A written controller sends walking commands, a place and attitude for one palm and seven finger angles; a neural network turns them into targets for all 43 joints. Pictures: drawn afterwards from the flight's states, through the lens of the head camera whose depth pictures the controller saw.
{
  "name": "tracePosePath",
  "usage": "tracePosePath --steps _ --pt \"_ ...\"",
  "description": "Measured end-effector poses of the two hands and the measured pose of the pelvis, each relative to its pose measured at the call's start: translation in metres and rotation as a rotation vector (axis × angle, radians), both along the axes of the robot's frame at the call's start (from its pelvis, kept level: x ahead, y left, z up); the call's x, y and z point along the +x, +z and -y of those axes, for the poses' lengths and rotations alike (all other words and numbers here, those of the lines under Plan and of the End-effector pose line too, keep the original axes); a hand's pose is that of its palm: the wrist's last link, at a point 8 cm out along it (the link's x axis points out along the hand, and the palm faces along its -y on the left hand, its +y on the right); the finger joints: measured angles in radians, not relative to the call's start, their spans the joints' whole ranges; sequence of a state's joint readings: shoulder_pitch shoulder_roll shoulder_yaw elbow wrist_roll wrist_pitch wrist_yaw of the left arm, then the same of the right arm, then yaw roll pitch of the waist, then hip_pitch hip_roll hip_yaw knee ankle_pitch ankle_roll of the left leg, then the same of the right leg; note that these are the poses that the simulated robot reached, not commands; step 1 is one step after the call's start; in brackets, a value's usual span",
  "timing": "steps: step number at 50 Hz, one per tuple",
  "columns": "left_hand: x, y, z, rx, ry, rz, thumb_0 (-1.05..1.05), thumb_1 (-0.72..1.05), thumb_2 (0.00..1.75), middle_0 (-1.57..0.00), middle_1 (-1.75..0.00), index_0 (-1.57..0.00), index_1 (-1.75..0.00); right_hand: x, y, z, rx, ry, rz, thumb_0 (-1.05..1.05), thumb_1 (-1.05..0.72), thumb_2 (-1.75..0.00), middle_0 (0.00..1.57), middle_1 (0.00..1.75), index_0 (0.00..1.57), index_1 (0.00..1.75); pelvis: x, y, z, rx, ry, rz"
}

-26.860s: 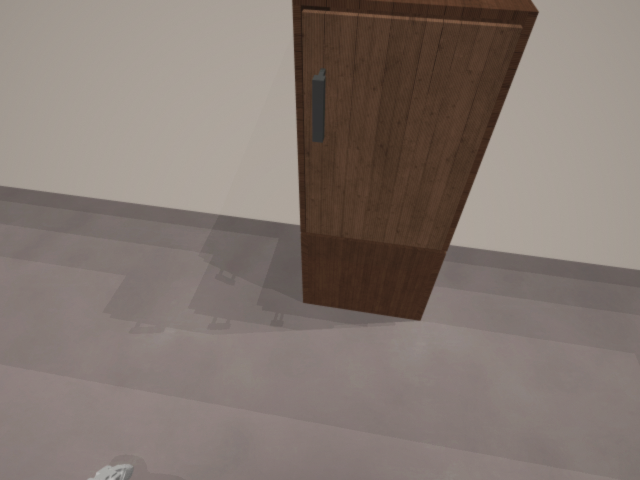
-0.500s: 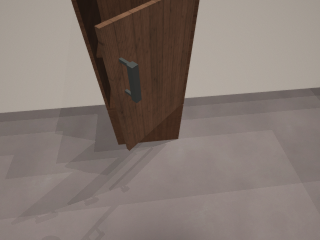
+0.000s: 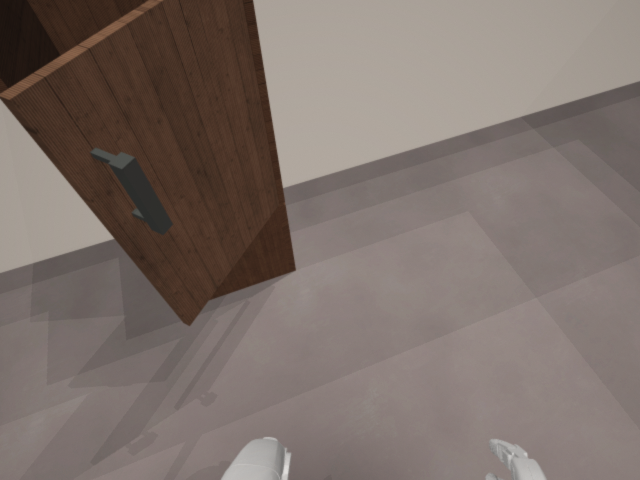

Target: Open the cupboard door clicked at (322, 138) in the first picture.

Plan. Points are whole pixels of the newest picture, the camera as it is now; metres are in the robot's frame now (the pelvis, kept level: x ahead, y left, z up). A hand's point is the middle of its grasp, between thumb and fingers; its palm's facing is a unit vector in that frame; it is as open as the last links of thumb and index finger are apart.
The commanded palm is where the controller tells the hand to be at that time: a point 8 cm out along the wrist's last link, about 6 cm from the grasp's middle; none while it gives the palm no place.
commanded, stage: walk to a spot facing it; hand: left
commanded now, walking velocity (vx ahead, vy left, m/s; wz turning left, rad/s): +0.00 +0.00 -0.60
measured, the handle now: (132, 192) +0.44 +0.31 +0.07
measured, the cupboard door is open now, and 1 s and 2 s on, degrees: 42 42 42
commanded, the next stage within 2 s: none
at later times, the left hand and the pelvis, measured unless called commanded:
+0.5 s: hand (163, 436) +0.17 +0.26 -0.17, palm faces -0.27 -0.94 -0.22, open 7.4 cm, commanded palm none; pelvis +0.03 +0.07 +0.00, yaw -19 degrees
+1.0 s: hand (254, 417) +0.21 +0.13 -0.16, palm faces -0.55 -0.80 -0.23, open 7.4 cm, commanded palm none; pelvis +0.03 +0.03 +0.00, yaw -36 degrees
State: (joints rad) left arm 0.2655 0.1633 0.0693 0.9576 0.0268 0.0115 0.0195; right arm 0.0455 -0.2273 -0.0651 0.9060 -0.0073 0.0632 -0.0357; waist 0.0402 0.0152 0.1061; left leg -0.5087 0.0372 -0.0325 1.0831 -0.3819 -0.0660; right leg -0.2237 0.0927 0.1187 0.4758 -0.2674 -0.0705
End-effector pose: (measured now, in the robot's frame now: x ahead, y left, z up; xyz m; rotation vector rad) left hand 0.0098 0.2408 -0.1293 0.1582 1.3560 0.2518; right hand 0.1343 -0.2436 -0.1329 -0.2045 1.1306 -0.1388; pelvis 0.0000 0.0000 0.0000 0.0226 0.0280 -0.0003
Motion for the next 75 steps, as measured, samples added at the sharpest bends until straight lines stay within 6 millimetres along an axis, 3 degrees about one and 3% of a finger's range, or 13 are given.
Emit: tracePosePath --steps 6,12,17,22,28,34,38,46,55,60,63,69,75 --pt "0.013 -0.009 -0.016 -0.031 -0.048 -0.018 0.0 0.9 0.9 -0.2 -0.3 -0.21 -0.3 0.01 0.01 -0.017 -0.013 -0.037 0.04 0.01 -0.91 -0.9 0.2 0.3 0.2 0.3 0.008 -0.001 -0.019 -0.014 -0.061 -0.004" --pt "0.044 -0.03 -0.055 -0.048 -0.108 -0.024 0.0 0.9 0.9 -0.2 -0.3 -0.21 -0.3 0.002 0.012 -0.042 -0.051 -0.091 0.077 0.01 -0.91 -0.9 0.2 0.3 0.2 0.3 0.021 -0.013 -0.05 -0.051 -0.124 -0.02" --pt "0.094 -0.027 -0.078 -0.044 -0.211 0.013 0.0 0.9 0.9 -0.2 -0.3 -0.2 -0.3 -0.043 0.021 -0.058 -0.077 -0.15 -0.003 0.0 -0.9 -0.9 0.2 0.3 0.2 0.3 0.026 -0.004 -0.065 -0.064 -0.206 -0.007" --pt "0.144 -0.015 -0.081 -0.043 -0.322 0.069 0.0 0.91 0.9 -0.2 -0.3 -0.2 -0.3 -0.097 0.025 -0.067 -0.075 -0.264 -0.098 0.0 -0.9 -0.9 0.2 0.3 0.2 0.3 0.03 0.004 -0.073 -0.078 -0.282 -0.015" --pt "0.194 -0.01 -0.051 -0.053 -0.466 0.103 0.0 0.91 0.9 -0.19 -0.3 -0.2 -0.3 -0.165 0.017 -0.075 -0.045 -0.43 -0.184 0.0 -0.9 -0.9 0.2 0.3 0.2 0.3 0.033 0.003 -0.071 -0.066 -0.374 -0.009" --pt "0.236 -0.004 0.014 -0.07 -0.625 0.178 0.0 0.91 0.9 -0.19 -0.3 -0.2 -0.3 -0.228 -0.006 -0.079 0.023 -0.572 -0.262 0.0 -0.9 -0.9 0.2 0.3 0.2 0.3 0.03 -0.008 -0.055 -0.036 -0.461 0.006" --pt "0.249 -0.001 0.054 -0.063 -0.701 0.256 0.0 0.91 0.9 -0.2 -0.3 -0.2 -0.3 -0.253 -0.028 -0.074 0.074 -0.643 -0.295 0.01 -0.9 -0.9 0.2 0.3 0.2 0.3 0.026 -0.019 -0.041 -0.026 -0.508 0.018" --pt "0.229 0.009 0.073 -0.057 -0.732 0.199 0.0 0.9 0.9 -0.2 -0.3 -0.21 -0.3 -0.227 -0.017 -0.053 0.091 -0.7 -0.178 0.01 -0.91 -0.9 0.2 0.3 0.2 0.3 0.022 -0.003 -0.03 -0.006 -0.589 0.022" --pt "0.213 -0.003 0.048 -0.08 -0.706 0.069 0.0 0.9 0.9 -0.2 -0.3 -0.21 -0.3 -0.174 0.002 -0.031 0.033 -0.699 -0.064 0.01 -0.91 -0.9 0.2 0.3 0.2 0.3 0.049 0.001 -0.029 -0.012 -0.669 -0.015" --pt "0.224 -0.021 0.023 -0.075 -0.695 -0.028 0.0 0.9 0.9 -0.2 -0.3 -0.21 -0.3 -0.136 0.012 -0.022 -0.046 -0.705 0.008 0.01 -0.91 -0.9 0.2 0.3 0.2 0.3 0.083 -0.007 -0.032 -0.027 -0.731 -0.041" --pt "0.245 -0.026 0.022 -0.067 -0.742 -0.089 0.01 0.9 0.9 -0.2 -0.3 -0.2 -0.3 -0.129 0.019 -0.027 -0.077 -0.744 0.026 0.0 -0.91 -0.9 0.2 0.3 0.2 0.3 0.102 -0.006 -0.029 -0.035 -0.778 -0.034" --pt "0.32 -0.02 0.072 -0.092 -0.868 -0.04 0.01 0.91 0.9 -0.2 -0.3 -0.2 -0.3 -0.15 0.023 -0.064 -0.032 -0.872 -0.095 0.0 -0.9 -0.9 0.2 0.3 0.2 0.3 0.137 0.003 -0.006 -0.061 -0.855 -0.031" --pt "0.388 -0.021 0.17 -0.142 -1.003 0.052 0.01 0.91 0.9 -0.19 -0.3 -0.2 -0.3 -0.178 0.009 -0.119 0.116 -1.022 -0.294 0.0 -0.91 -0.9 0.2 0.3 0.2 0.3 0.164 -0.003 0.028 -0.057 -0.942 -0.026"
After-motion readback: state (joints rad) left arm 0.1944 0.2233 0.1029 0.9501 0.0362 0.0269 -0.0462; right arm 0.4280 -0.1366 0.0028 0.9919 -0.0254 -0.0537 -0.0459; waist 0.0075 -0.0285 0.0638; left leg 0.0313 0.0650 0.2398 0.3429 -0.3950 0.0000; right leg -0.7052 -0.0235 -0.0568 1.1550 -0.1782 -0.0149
